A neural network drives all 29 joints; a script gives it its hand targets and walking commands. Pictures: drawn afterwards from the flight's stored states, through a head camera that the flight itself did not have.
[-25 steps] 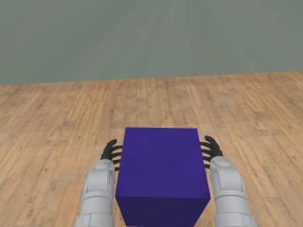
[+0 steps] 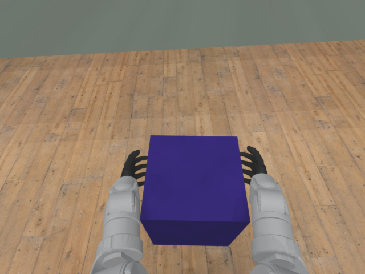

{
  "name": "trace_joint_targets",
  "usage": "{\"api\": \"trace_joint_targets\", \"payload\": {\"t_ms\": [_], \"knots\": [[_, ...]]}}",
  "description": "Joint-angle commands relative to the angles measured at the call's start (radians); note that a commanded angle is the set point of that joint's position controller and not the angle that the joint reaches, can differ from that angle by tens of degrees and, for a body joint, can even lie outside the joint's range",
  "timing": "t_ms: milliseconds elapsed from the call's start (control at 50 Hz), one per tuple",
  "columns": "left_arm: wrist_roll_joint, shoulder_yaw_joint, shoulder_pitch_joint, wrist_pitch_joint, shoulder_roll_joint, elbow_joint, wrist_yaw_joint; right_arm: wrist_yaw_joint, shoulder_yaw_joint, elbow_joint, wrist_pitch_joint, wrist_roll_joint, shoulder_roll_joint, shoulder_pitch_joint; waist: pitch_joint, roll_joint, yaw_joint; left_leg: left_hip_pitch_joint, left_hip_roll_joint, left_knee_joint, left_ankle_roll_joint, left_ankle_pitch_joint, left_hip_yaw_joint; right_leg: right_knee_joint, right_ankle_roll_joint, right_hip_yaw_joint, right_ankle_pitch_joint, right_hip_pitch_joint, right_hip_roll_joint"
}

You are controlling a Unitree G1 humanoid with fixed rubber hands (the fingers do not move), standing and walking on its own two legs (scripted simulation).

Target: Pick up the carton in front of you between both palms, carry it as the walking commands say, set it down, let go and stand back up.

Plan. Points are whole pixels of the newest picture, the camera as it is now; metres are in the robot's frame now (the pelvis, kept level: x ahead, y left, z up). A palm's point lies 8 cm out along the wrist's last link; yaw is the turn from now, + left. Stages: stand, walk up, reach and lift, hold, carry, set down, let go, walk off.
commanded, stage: set down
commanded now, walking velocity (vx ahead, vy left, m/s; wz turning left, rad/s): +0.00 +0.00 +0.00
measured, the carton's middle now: (192, 194) +0.33 +0.01 -0.07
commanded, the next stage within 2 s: none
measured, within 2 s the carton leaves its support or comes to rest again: neither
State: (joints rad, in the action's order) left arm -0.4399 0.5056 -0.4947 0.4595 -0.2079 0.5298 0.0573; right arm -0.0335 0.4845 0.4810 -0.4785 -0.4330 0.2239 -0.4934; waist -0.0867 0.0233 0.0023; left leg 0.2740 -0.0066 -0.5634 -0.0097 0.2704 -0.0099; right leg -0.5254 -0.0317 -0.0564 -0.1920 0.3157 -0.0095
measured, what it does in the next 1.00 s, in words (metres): lowers itself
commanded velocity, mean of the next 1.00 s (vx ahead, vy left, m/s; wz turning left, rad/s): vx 0.00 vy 0.00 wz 0.00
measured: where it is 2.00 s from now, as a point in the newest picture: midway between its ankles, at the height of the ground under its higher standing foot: outside the picture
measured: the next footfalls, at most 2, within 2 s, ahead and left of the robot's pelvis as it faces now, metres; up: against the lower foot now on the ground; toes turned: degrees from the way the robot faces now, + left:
none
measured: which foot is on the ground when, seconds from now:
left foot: down 0.00-1.00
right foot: down 0.00-1.00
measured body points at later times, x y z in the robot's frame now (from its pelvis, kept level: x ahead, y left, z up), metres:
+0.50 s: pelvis -0.03 +0.02 -0.13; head +0.17 +0.01 +0.28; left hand +0.38 +0.16 -0.20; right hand +0.37 -0.14 -0.20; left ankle +0.02 +0.12 -0.73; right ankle +0.06 -0.11 -0.73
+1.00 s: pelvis -0.05 +0.02 -0.26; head +0.21 +0.02 +0.10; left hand +0.41 +0.17 -0.36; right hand +0.41 -0.13 -0.36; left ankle +0.02 +0.12 -0.73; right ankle +0.06 -0.11 -0.73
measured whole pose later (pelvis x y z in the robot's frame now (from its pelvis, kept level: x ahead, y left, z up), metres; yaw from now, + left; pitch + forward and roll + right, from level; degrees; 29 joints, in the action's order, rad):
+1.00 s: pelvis -0.05 +0.02 -0.26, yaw +0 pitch +46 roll +0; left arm -0.10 0.34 -0.87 0.20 0.02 0.71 -0.08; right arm 0.10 0.40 0.63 -0.19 -0.15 0.05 -0.83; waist 0.21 0.00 0.01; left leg 1.97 -0.08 -1.74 -0.01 0.57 -0.01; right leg -1.67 0.03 0.04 -0.45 2.03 -0.04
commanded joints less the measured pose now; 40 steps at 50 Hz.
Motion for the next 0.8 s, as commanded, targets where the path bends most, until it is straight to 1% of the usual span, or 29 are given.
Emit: {"api": "trace_joint_targets", "payload": {"t_ms": [0, 100, 140, 180, 240, 260, 280, 300, 320, 360, 380, 400, 420, 440, 460, 480, 500, 520, 540, 560, 580, 600, 640, 660, 680, 700, 740, 760, 780], "knots": [[0.09, -0.32, -0.389, -0.119, -0.614, 0.075, 0.148, -0.147, -0.326, 0.103, 0.116, 0.126, 0.643, -0.354, 0.272, -0.013, 0.002, 0.219, -0.086, 0.037, -0.034, -0.081, -0.074, -0.032, 0.023, 0.117, 0.144, -0.111, -0.063], [0.145, -0.415, -0.453, -0.273, -0.628, 0.057, 0.144, -0.124, -0.442, 0.138, 0.268, 0.144, 0.671, -0.375, 0.462, -0.009, 0.022, 0.38, -0.114, -0.126, -0.014, -0.162, -0.058, -0.17, 0.014, 0.144, 0.267, 0.032, -0.07], [0.166, -0.46, -0.448, -0.323, -0.692, 0.104, 0.139, -0.121, -0.509, 0.127, 0.326, 0.156, 0.678, -0.392, 0.594, -0.031, -0.012, 0.448, -0.104, -0.191, -0.005, -0.247, -0.069, -0.25, 0.026, 0.124, 0.343, 0.104, -0.093], [0.226, -0.58, -0.447, -0.378, -0.709, 0.061, 0.135, -0.107, -0.616, 0.057, 0.383, 0.218, 0.736, -0.413, 0.81, -0.003, 0.047, 0.523, -0.127, -0.293, 0.008, -0.368, -0.053, -0.342, 0.04, 0.17, 0.485, 0.087, -0.088], [0.28, -0.667, -0.47, -0.413, -0.717, 0.04, 0.103, -0.081, -0.681, 0.043, 0.422, 0.241, 0.694, -0.4, 1.031, 0.009, 0.006, 0.68, -0.133, -0.373, 0.035, -0.362, -0.057, -0.456, 0.029, 0.168, 0.585, 0.111, -0.081], [0.331, -0.715, -0.496, -0.422, -0.705, -0.006, 0.1, -0.071, -0.722, 0.032, 0.424, 0.271, 0.748, -0.356, 1.105, -0.079, -0.014, 0.633, -0.122, -0.425, 0.027, -0.422, -0.069, -0.504, 0.05, 0.146, 0.577, 0.18, -0.101], [0.316, -0.718, -0.475, -0.417, -0.715, -0.009, 0.092, -0.07, -0.72, -0.015, 0.429, 0.283, 0.691, -0.437, 1.174, -0.003, 0.016, 0.677, -0.149, -0.445, 0.043, -0.401, -0.04, -0.53, 0.047, 0.14, 0.556, 0.218, -0.101], [0.367, -0.763, -0.487, -0.424, -0.692, -0.028, 0.081, -0.069, -0.774, -0.005, 0.425, 0.292, 0.711, -0.4, 1.215, -0.073, 0.002, 0.695, -0.125, -0.458, 0.048, -0.454, -0.06, -0.576, 0.059, 0.111, 0.561, 0.234, -0.114], [0.37, -0.809, -0.506, -0.418, -0.745, -0.067, 0.075, -0.065, -0.763, -0.034, 0.426, 0.318, 0.724, -0.435, 1.234, -0.001, -0.007, 0.667, -0.14, -0.501, 0.06, -0.476, -0.05, -0.586, 0.055, 0.119, 0.545, 0.288, -0.114], [0.371, -0.79, -0.504, -0.374, -0.732, -0.045, 0.059, -0.078, -0.755, 0.009, 0.385, 0.278, 0.702, -0.421, 1.2, -0.062, -0.025, 0.664, -0.142, -0.498, 0.068, -0.333, -0.064, -0.605, 0.066, 0.07, 0.299, 0.417, -0.136], [0.334, -0.742, -0.537, -0.356, -0.725, -0.037, 0.06, -0.081, -0.705, 0.023, 0.373, 0.289, 0.7, -0.456, 1.095, 0.018, -0.014, 0.7, -0.153, -0.506, 0.068, -0.253, -0.048, -0.584, 0.051, 0.096, 0.238, 0.554, -0.14], [0.334, -0.735, -0.526, -0.333, -0.759, 0.025, 0.059, -0.103, -0.704, 0.046, 0.355, 0.291, 0.696, -0.515, 1.056, 0.017, 0.01, 0.695, -0.148, -0.493, 0.053, -0.177, -0.063, -0.602, 0.055, 0.078, 0.12, 0.63, -0.147], [0.359, -0.754, -0.597, -0.33, -0.77, -0.057, 0.061, -0.108, -0.723, 0.008, 0.346, 0.293, 0.743, -0.516, 1.099, -0.007, -0.01, 0.716, -0.149, -0.529, 0.052, -0.129, -0.048, -0.63, 0.04, 0.073, 0.076, 0.616, -0.144], [0.341, -0.713, -0.595, -0.316, -0.757, -0.011, 0.062, -0.112, -0.74, 0.027, 0.33, 0.322, 0.732, -0.614, 1.089, -0.02, 0.056, 0.788, -0.164, -0.533, 0.048, -0.047, -0.035, -0.657, 0.059, 0.061, 0.013, 0.656, -0.144], [0.353, -0.719, -0.632, -0.304, -0.767, -0.012, 0.071, -0.112, -0.719, 0.085, 0.319, 0.279, 0.77, -0.537, 1.052, -0.081, -0.039, 0.836, -0.165, -0.579, 0.047, -0.011, -0.037, -0.647, 0.055, 0.062, 0.002, 0.677, -0.144], [0.321, -0.683, -0.642, -0.279, -0.817, 0.076, 0.075, -0.116, -0.644, 0.12, 0.31, 0.272, 0.714, -0.611, 0.988, 0.058, 0.041, 0.89, -0.162, -0.548, 0.047, 0.064, -0.02, -0.68, 0.046, 0.07, -0.074, 0.763, -0.14], [0.312, -0.647, -0.686, -0.265, -0.763, 0.117, 0.069, -0.123, -0.603, 0.217, 0.296, 0.248, 0.722, -0.619, 0.879, -0.021, 0.008, 0.921, -0.161, -0.564, 0.036, 0.183, -0.052, -0.704, 0.044, 0.051, -0.198, 0.874, -0.142], [0.302, -0.624, -0.681, -0.257, -0.794, 0.125, 0.074, -0.122, -0.59, 0.163, 0.289, 0.246, 0.708, -0.673, 0.929, 0.01, 0.022, 0.977, -0.173, -0.595, 0.051, 0.16, -0.004, -0.667, 0.036, 0.072, -0.206, 0.802, -0.138], [0.295, -0.58, -0.726, -0.257, -0.756, 0.132, 0.081, -0.115, -0.566, 0.206, 0.272, 0.228, 0.722, -0.675, 0.92, -0.076, -0.016, 0.988, -0.161, -0.616, 0.034, 0.165, -0.047, -0.704, 0.04, 0.057, -0.218, 0.872, -0.14], [0.304, -0.584, -0.727, -0.252, -0.733, 0.158, 0.088, -0.108, -0.551, 0.257, 0.265, 0.264, 0.759, -0.683, 0.921, -0.031, 0.023, 1.004, -0.162, -0.607, 0.031, 0.129, -0.014, -0.689, 0.046, 0.072, -0.178, 0.844, -0.145], [0.27, -0.525, -0.714, -0.246, -0.747, 0.208, 0.087, -0.107, -0.518, 0.276, 0.264, 0.22, 0.737, -0.707, 0.882, -0.052, 0.032, 1.004, -0.155, -0.635, 0.018, 0.185, -0.037, -0.74, 0.05, 0.053, -0.239, 0.963, -0.136], [0.268, -0.546, -0.749, -0.258, -0.74, 0.188, 0.091, -0.098, -0.51, 0.309, 0.266, 0.22, 0.72, -0.685, 0.907, 0.013, 0.013, 1.1, -0.169, -0.678, 0.041, 0.171, 0.006, -0.739, 0.043, 0.075, -0.211, 0.924, -0.148], [0.277, -0.486, -0.814, -0.259, -0.69, 0.224, 0.098, -0.09, -0.51, 0.293, 0.263, 0.221, 0.734, -0.792, 0.92, -0.083, 0.03, 1.147, -0.169, -0.689, 0.019, 0.16, -0.006, -0.774, 0.058, 0.056, -0.194, 0.935, -0.141], [0.269, -0.49, -0.814, -0.266, -0.719, 0.21, 0.1, -0.077, -0.474, 0.286, 0.275, 0.21, 0.766, -0.769, 1.033, -0.07, 0.004, 1.147, -0.176, -0.738, 0.021, 0.134, 0.009, -0.793, 0.057, 0.065, -0.156, 0.917, -0.152], [0.296, -0.541, -0.891, -0.28, -0.687, 0.159, 0.102, -0.072, -0.512, 0.259, 0.284, 0.232, 0.748, -0.788, 1.071, -0.078, 0.023, 1.154, -0.164, -0.788, 0.025, 0.073, 0.003, -0.848, 0.052, 0.074, -0.091, 0.923, -0.148], [0.319, -0.562, -0.899, -0.28, -0.737, 0.191, 0.105, -0.07, -0.51, 0.255, 0.295, 0.248, 0.764, -0.764, 1.115, -0.001, -0.016, 1.145, -0.177, -0.801, 0.031, 0.095, 0.007, -0.869, 0.053, 0.065, -0.081, 0.932, -0.154], [0.342, -0.618, -0.883, -0.271, -0.723, 0.178, 0.096, -0.073, -0.567, 0.25, 0.291, 0.304, 0.765, -0.841, 1.135, 0.032, 0.033, 1.116, -0.168, -0.808, 0.037, 0.044, 0.013, -0.904, 0.048, 0.058, -0.087, 0.985, -0.161], [0.35, -0.614, -0.941, -0.276, -0.716, 0.129, 0.108, -0.064, -0.527, 0.236, 0.28, 0.261, 0.743, -0.841, 1.195, -0.055, 0.0, 1.145, -0.175, -0.841, 0.041, 0.045, 0.008, -0.914, 0.063, 0.039, -0.08, 0.988, -0.171], [0.377, -0.634, -0.959, -0.274, -0.745, 0.162, 0.106, -0.058, -0.543, 0.266, 0.285, 0.29, 0.741, -0.85, 1.183, 0.044, 0.013, 1.182, -0.174, -0.864, 0.045, 0.041, 0.031, -0.94, 0.045, 0.055, -0.049, 0.977, -0.16]]}}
